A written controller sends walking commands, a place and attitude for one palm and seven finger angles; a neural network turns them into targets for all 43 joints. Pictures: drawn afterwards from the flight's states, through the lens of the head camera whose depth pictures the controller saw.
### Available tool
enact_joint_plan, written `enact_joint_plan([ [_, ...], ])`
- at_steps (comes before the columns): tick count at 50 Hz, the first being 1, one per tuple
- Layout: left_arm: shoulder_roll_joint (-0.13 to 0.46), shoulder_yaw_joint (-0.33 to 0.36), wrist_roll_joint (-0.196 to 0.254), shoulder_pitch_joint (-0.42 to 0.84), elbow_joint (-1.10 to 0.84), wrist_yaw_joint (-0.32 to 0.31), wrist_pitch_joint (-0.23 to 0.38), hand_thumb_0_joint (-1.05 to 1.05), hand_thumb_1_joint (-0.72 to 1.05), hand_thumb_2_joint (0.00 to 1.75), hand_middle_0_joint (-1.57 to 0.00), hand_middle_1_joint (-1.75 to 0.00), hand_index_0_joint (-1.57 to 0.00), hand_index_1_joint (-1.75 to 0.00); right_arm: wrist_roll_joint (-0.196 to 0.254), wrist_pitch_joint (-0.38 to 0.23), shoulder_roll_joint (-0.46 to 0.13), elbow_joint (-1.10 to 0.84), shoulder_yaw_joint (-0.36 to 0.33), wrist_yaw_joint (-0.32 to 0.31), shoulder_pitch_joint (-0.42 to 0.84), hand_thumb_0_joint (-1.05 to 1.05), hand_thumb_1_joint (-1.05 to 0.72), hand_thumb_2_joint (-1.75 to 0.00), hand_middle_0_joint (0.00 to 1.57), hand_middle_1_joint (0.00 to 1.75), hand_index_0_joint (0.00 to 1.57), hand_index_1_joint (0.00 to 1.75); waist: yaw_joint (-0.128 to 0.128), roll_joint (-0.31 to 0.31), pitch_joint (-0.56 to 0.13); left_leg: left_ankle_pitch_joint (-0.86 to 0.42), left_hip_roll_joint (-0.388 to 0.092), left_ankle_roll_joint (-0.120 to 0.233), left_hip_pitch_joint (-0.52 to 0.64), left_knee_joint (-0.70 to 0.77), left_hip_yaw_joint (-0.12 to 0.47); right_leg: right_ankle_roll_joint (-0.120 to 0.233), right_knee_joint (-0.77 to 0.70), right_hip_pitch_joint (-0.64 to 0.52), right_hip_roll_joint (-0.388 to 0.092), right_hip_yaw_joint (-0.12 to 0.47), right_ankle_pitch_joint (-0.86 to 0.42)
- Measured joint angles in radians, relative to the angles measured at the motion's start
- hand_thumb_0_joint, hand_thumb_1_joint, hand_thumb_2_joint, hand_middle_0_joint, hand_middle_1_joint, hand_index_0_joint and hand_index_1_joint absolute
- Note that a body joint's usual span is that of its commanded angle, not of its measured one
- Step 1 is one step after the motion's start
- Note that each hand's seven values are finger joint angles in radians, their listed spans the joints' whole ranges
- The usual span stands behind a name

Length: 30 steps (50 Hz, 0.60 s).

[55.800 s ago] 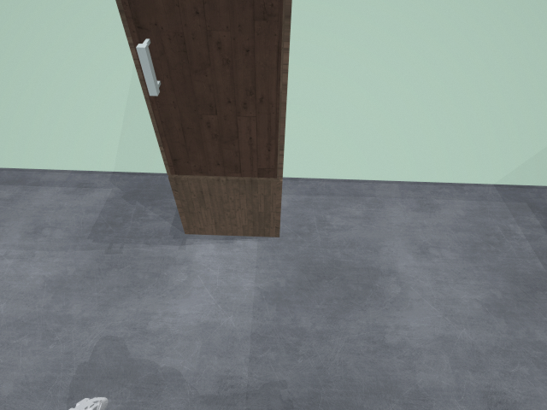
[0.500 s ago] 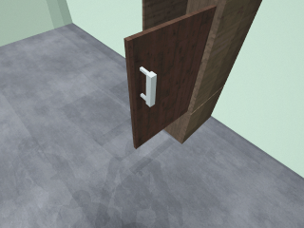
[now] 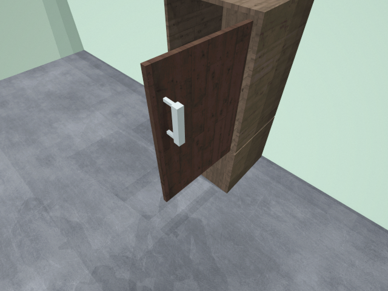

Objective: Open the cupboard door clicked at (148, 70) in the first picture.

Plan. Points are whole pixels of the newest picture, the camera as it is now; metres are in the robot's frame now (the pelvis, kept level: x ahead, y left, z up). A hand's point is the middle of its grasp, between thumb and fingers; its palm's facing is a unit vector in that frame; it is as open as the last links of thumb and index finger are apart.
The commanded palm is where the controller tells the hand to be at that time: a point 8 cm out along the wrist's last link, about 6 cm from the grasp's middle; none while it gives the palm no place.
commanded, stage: let the arm hang, fingers relaxed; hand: left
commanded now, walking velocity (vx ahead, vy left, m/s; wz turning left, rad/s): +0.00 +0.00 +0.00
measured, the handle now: (173, 121) +0.53 +0.08 +0.05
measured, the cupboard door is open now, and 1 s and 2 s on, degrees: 86 86 86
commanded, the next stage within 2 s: look to check the result in 0.08 s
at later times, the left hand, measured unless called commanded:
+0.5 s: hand out of the picture -0.02 +0.16 -0.17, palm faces +0.06 -0.98 -0.19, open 7.4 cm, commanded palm none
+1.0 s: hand out of the picture +0.02 +0.16 -0.17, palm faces +0.04 -0.98 -0.21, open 7.4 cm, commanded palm none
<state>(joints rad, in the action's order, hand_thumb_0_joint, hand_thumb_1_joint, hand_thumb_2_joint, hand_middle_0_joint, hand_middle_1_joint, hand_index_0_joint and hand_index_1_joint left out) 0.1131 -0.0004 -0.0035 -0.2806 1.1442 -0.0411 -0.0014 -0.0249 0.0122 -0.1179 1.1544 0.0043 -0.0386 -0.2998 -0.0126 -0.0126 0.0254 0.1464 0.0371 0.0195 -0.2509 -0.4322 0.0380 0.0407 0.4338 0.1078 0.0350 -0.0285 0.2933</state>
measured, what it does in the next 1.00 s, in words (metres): stands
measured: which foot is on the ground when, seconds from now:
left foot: down 0.00-1.00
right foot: down 0.00-1.00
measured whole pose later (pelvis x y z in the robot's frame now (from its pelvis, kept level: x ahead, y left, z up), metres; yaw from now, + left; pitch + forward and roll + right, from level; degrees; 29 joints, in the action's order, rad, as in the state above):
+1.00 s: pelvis +0.02 -0.01 +0.00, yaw +0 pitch -2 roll +0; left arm 0.15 0.00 0.00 -0.27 1.14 -0.04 0.01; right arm -0.02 0.00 -0.16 1.15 0.01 -0.04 -0.24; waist 0.00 -0.01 0.05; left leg 0.17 0.03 0.01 -0.20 -0.40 0.04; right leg 0.05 0.37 0.04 0.04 -0.03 0.30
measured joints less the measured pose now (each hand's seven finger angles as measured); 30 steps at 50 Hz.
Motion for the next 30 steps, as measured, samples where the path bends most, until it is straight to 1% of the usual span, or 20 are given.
enact_joint_plan([
  [15, 0.003, 0.005, 0.004, -0.031, 0.016, 0.001, 0.001, 0.01, 0.91, 0.89, -0.2, -0.3, -0.2, -0.3, 0.004, -0.003, -0.006, -0.003, 0.002, -0.006, 0.015, 0.01, -0.91, -0.9, 0.2, 0.3, 0.2, 0.29, 0.012, -0.001, 0.028, 0.01, -0.002, -0.004, 0.013, 0.008, 0.006, 0.004, -0.026, -0.022, 0.003, -0.004, 0.002],
  [22, 0.005, 0.003, 0.004, -0.038, 0.018, 0.0, 0.004, 0.01, 0.91, 0.89, -0.2, -0.3, -0.2, -0.3, 0.005, -0.004, -0.019, -0.003, 0.002, -0.008, 0.034, 0.01, -0.92, -0.9, 0.2, 0.3, 0.2, 0.29, 0.018, -0.003, 0.03, 0.017, -0.002, -0.005, 0.022, 0.011, 0.005, 0.005, -0.034, -0.034, 0.003, -0.003, 0.005],
  [30, 0.012, 0.002, 0.003, -0.027, 0.013, 0.0, 0.007, 0.01, 0.91, 0.89, -0.2, -0.3, -0.2, -0.3, 0.005, -0.007, -0.032, -0.005, 0.002, -0.008, 0.051, 0.01, -0.92, -0.9, 0.2, 0.3, 0.2, 0.29, 0.019, 0.003, 0.025, 0.022, -0.005, -0.008, 0.033, 0.014, 0.004, 0.008, -0.045, -0.047, 0.006, -0.001, 0.006],
])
